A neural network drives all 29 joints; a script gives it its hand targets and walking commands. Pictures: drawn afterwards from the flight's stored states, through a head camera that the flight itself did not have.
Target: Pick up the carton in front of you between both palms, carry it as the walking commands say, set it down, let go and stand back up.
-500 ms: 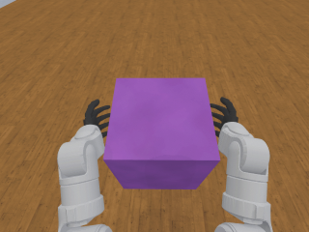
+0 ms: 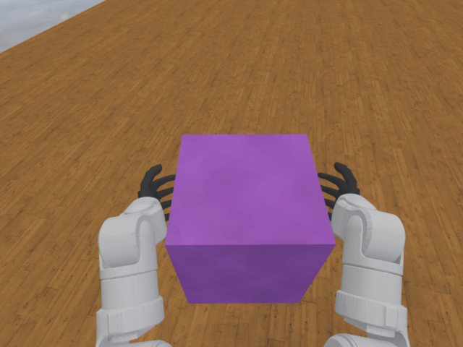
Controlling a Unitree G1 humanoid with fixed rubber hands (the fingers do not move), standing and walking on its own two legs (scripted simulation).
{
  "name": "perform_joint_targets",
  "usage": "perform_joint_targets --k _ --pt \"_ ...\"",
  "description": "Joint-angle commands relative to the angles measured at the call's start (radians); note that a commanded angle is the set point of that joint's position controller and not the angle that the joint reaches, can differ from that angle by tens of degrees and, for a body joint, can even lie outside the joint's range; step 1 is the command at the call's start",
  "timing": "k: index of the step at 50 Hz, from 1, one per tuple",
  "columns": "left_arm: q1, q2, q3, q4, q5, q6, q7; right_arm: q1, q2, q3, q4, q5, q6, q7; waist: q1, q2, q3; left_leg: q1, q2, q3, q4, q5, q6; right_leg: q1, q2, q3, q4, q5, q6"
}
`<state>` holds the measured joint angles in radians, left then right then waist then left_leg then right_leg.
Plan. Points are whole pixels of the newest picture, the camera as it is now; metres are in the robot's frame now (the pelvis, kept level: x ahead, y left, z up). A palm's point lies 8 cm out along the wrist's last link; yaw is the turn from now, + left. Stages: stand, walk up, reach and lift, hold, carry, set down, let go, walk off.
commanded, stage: carry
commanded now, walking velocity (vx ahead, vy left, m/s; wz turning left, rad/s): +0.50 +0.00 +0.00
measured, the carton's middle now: (244, 224) +0.34 +0.04 +0.06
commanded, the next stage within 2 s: none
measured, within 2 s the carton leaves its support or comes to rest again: neither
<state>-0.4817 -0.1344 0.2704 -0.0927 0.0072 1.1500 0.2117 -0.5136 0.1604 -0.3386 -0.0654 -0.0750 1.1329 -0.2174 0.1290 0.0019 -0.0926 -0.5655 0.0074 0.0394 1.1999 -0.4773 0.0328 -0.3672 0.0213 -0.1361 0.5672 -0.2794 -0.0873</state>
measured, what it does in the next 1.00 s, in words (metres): walks ahead: left foot, then right foot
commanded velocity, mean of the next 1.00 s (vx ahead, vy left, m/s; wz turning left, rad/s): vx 0.50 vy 0.00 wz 0.00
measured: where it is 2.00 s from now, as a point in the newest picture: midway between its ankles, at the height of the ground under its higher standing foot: (261, 171)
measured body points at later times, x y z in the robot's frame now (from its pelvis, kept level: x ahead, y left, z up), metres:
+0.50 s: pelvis +0.33 +0.05 +0.02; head +0.35 +0.06 +0.47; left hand +0.62 +0.18 +0.09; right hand +0.60 -0.12 +0.10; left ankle +0.28 +0.13 -0.73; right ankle +0.42 -0.09 -0.69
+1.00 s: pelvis +0.66 +0.02 +0.01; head +0.63 +0.01 +0.46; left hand +0.89 +0.17 +0.10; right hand +0.90 -0.14 +0.09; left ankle +0.80 +0.15 -0.70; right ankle +0.53 -0.07 -0.73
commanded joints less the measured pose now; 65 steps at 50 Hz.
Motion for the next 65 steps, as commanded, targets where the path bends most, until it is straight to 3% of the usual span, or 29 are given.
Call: perform_joint_targets --k 1,6,7,8,9,10,11,13,14,18,21,28,30,32,33,34,35,38,44,50,52,53,54,55,57,59,61,64,65 --pt "-0.644 -0.858 -0.644 0.016 -0.241 -0.063 -0.078 -0.529 0.719 0.530 0.000 0.066 -0.055 0.011 -0.068 -0.103 -0.303 -0.040 0.054 0.036 -0.448 0.246 -0.012 0.305 -0.274 0.259 -0.253 0.310 -0.104" --pt "-0.457 -0.862 -0.635 0.027 -0.166 -0.100 -0.078 -0.464 0.757 0.634 -0.019 0.132 -0.085 0.057 -0.131 -0.154 -0.367 0.357 -0.064 0.192 -0.813 0.399 -0.014 0.333 -0.202 0.054 -0.019 0.690 0.025" --pt "-0.521 -0.825 -0.658 -0.057 -0.178 -0.118 -0.077 -0.401 0.771 0.650 0.013 0.142 -0.088 0.067 -0.151 -0.122 -0.445 0.555 0.003 0.155 -0.779 0.440 0.027 0.243 -0.168 0.003 0.123 0.636 0.065" --pt "-0.480 -0.823 -0.629 -0.059 -0.126 -0.115 -0.073 -0.385 0.829 0.671 -0.003 0.144 -0.095 0.068 -0.177 0.012 -0.448 0.713 0.124 -0.040 -0.820 0.376 0.077 0.018 -0.112 -0.036 0.278 0.398 0.102" --pt "-0.420 -0.808 -0.635 -0.075 -0.120 -0.108 -0.069 -0.326 0.802 0.662 0.020 0.149 -0.095 0.073 -0.154 0.239 -0.467 0.854 0.317 -0.400 -0.888 0.379 0.155 -0.203 -0.008 -0.009 0.467 -0.096 0.117" --pt "-0.371 -0.835 -0.652 -0.072 -0.138 -0.102 -0.075 -0.322 0.801 0.676 -0.032 0.143 -0.101 0.077 -0.144 0.323 -0.485 0.933 0.389 -0.525 -0.900 0.431 0.218 -0.333 0.007 0.091 0.619 -0.251 0.112" --pt "-0.316 -0.818 -0.634 -0.069 -0.103 -0.093 -0.075 -0.320 0.831 0.693 -0.078 0.161 -0.095 0.084 -0.157 0.184 -0.424 0.893 0.408 -0.531 -0.909 0.431 0.239 -0.392 -0.022 0.124 0.668 -0.249 0.090" --pt "-0.261 -0.836 -0.640 -0.173 -0.137 -0.106 -0.077 -0.314 0.881 0.791 -0.195 0.244 -0.095 0.094 -0.163 -0.002 -0.397 0.805 0.372 -0.399 -0.905 0.526 0.224 -0.380 -0.081 0.159 0.552 -0.214 0.091" --pt "-0.196 -0.896 -0.657 -0.198 -0.140 -0.109 -0.085 -0.308 0.924 0.820 -0.272 0.262 -0.101 0.104 -0.155 -0.004 -0.380 0.757 0.351 -0.291 -0.923 0.541 0.167 -0.325 -0.123 0.166 0.472 -0.137 0.102" --pt "-0.038 -0.925 -0.699 -0.352 -0.177 -0.107 -0.094 -0.155 0.890 0.827 -0.430 0.324 -0.108 0.133 -0.145 0.156 -0.369 0.737 0.299 -0.146 -0.976 0.620 0.131 -0.213 -0.107 0.085 0.166 -0.038 0.092" --pt "0.101 -0.869 -0.727 -0.495 -0.167 -0.106 -0.084 0.042 0.857 0.848 -0.557 0.316 -0.097 0.131 -0.160 0.173 -0.359 0.744 0.260 -0.024 -0.921 0.772 0.093 -0.176 -0.042 -0.025 0.018 0.088 0.095" --pt "0.173 -0.668 -0.788 -0.556 -0.180 -0.019 -0.086 0.245 0.665 0.842 -0.516 0.256 0.002 0.104 -0.154 0.195 -0.135 0.555 0.249 0.035 -0.870 0.570 0.049 -0.010 -0.029 -0.127 -0.132 0.155 0.051" --pt "0.188 -0.637 -0.779 -0.537 -0.199 0.002 -0.090 0.252 0.627 0.826 -0.497 0.249 0.032 0.093 -0.135 0.087 -0.183 0.360 0.198 0.128 -0.638 0.544 -0.008 0.269 -0.075 -0.045 -0.112 0.096 0.001" --pt "0.259 -0.538 -0.739 -0.481 -0.182 0.030 -0.075 0.192 0.556 0.895 -0.598 0.278 0.055 0.077 -0.098 -0.339 -0.217 -0.129 -0.002 0.112 -0.101 0.001 -0.058 0.595 -0.414 0.613 -0.310 0.090 -0.151" --pt "0.200 -0.606 -0.728 -0.485 -0.171 0.025 -0.077 0.132 0.585 0.901 -0.621 0.295 0.043 0.077 -0.085 -0.299 -0.220 -0.268 0.001 0.036 0.022 -0.107 -0.045 0.684 -0.436 0.635 -0.276 0.457 -0.214" --pt "0.207 -0.613 -0.729 -0.519 -0.174 0.018 -0.082 0.209 0.601 0.865 -0.564 0.278 0.046 0.081 -0.095 -0.173 -0.245 -0.250 0.071 -0.023 0.127 -0.057 -0.027 0.595 -0.437 0.572 -0.247 0.522 -0.214" --pt "0.193 -0.651 -0.752 -0.490 -0.209 0.029 -0.094 0.185 0.621 0.873 -0.571 0.275 0.045 0.082 -0.108 -0.069 -0.207 -0.205 0.122 -0.026 0.102 -0.007 -0.021 0.469 -0.438 0.463 -0.295 0.381 -0.174" --pt "0.087 -0.704 -0.808 -0.573 -0.246 -0.008 -0.123 0.217 0.712 0.855 -0.522 0.253 0.011 0.090 -0.132 -0.021 -0.189 -0.078 0.141 0.008 -0.251 0.148 -0.056 0.330 -0.357 0.242 -0.420 0.150 -0.057" --pt "0.126 -0.696 -0.828 -0.590 -0.236 -0.040 -0.124 0.175 0.704 0.875 -0.569 0.247 -0.026 0.093 -0.114 -0.131 -0.119 0.010 0.075 0.132 -0.639 0.331 -0.046 0.361 -0.273 0.069 -0.425 0.133 -0.034" --pt "0.228 -0.648 -0.775 -0.533 -0.204 -0.014 -0.104 0.191 0.665 0.872 -0.566 0.272 0.008 0.089 -0.105 -0.138 -0.030 -0.038 0.033 0.225 -0.714 0.378 -0.026 0.495 -0.248 0.012 -0.308 0.524 -0.015" --pt "0.194 -0.595 -0.769 -0.598 -0.174 -0.006 -0.088 0.287 0.648 0.838 -0.526 0.269 0.016 0.087 -0.140 -0.120 -0.134 0.315 -0.011 0.257 -0.725 0.311 0.007 0.401 -0.213 -0.073 -0.059 0.667 0.037" --pt "0.201 -0.601 -0.800 -0.609 -0.199 -0.003 -0.089 0.314 0.636 0.860 -0.565 0.268 0.014 0.086 -0.169 -0.040 -0.219 0.530 0.025 0.199 -0.721 0.274 0.024 0.255 -0.176 -0.086 0.125 0.597 0.073" --pt "0.211 -0.579 -0.792 -0.564 -0.185 0.009 -0.084 0.338 0.598 0.836 -0.488 0.249 0.021 0.082 -0.168 0.171 -0.301 0.758 0.271 -0.204 -0.810 0.288 0.120 -0.006 -0.100 -0.106 0.482 0.344 0.110" --pt "0.240 -0.602 -0.806 -0.624 -0.184 0.009 -0.087 0.324 0.614 0.879 -0.560 0.276 0.010 0.089 -0.159 0.335 -0.320 0.911 0.382 -0.484 -0.940 0.380 0.188 -0.261 0.015 -0.003 0.621 -0.162 0.123" --pt "0.219 -0.637 -0.811 -0.590 -0.196 0.004 -0.096 0.285 0.669 0.881 -0.566 0.284 0.004 0.100 -0.166 0.179 -0.279 0.825 0.396 -0.395 -0.889 0.662 0.201 -0.384 -0.068 0.107 0.805 -0.207 0.075" --pt "0.276 -0.704 -0.775 -0.494 -0.156 -0.004 -0.104 0.244 0.721 0.898 -0.558 0.292 -0.008 0.120 -0.164 0.026 -0.233 0.600 0.354 -0.260 -0.937 0.472 0.119 -0.260 -0.153 0.151 0.628 -0.114 0.065" --pt "0.197 -0.804 -0.807 -0.519 -0.148 -0.043 -0.114 0.112 0.778 0.926 -0.615 0.326 -0.034 0.146 -0.137 0.071 -0.174 0.465 0.300 -0.109 -1.010 0.346 0.061 -0.206 -0.148 0.099 0.511 0.010 0.073" --pt "0.167 -0.814 -0.818 -0.572 -0.168 -0.069 -0.125 0.141 0.792 0.945 -0.607 0.344 -0.053 0.160 -0.148 0.172 -0.186 0.514 0.290 -0.036 -1.066 0.255 0.085 -0.247 -0.150 0.059 0.344 0.100 0.103" --pt "0.185 -0.813 -0.831 -0.579 -0.163 -0.066 -0.120 0.168 0.756 0.930 -0.602 0.335 -0.051 0.160 -0.147 0.126 -0.133 0.508 0.288 -0.042 -1.084 0.332 0.095 -0.266 -0.161 0.052 0.335 0.140 0.096"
